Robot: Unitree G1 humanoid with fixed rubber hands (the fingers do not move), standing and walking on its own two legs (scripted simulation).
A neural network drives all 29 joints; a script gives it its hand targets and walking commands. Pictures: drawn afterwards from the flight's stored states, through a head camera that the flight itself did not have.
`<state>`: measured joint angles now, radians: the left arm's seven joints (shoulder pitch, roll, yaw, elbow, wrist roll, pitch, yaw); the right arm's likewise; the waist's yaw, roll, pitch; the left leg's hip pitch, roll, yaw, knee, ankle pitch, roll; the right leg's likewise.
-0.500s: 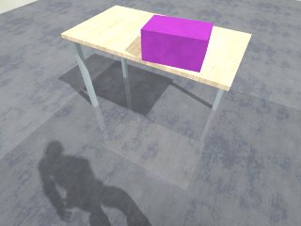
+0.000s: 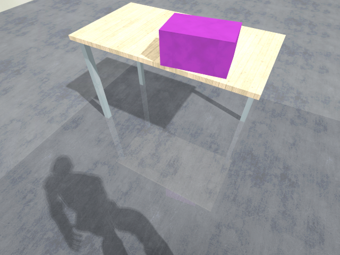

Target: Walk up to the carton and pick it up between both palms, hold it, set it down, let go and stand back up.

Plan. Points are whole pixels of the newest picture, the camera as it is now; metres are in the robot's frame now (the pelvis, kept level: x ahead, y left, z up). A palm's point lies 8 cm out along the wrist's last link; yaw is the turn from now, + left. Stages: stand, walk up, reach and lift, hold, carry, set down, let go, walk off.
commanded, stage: stand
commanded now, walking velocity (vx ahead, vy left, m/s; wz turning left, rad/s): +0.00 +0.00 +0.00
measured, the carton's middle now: (199, 44) +0.96 -0.12 +0.01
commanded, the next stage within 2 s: walk up in 0.70 s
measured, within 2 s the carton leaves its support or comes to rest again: neither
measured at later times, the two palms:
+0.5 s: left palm out of the picture -0.03 +0.20 -0.15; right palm out of the picture -0.04 -0.20 -0.15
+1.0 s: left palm out of the picture -0.01 +0.21 -0.15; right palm out of the picture -0.03 -0.23 -0.14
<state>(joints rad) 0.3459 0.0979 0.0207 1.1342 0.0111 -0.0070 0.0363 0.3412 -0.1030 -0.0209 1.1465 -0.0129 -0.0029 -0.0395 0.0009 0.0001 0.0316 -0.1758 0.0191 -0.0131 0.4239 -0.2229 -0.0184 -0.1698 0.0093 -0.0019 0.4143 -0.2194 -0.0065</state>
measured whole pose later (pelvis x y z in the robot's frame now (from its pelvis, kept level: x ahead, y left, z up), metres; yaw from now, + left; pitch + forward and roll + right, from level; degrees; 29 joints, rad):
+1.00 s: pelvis +0.02 -0.01 +0.00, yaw -4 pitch -1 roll +0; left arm 0.39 0.15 0.02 1.11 0.05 -0.01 0.01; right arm 0.37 -0.16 -0.03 1.09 -0.06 -0.04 -0.04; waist -0.02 0.00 0.01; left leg -0.15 0.05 0.03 0.46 -0.32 0.02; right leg -0.33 0.01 -0.02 0.76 -0.49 0.00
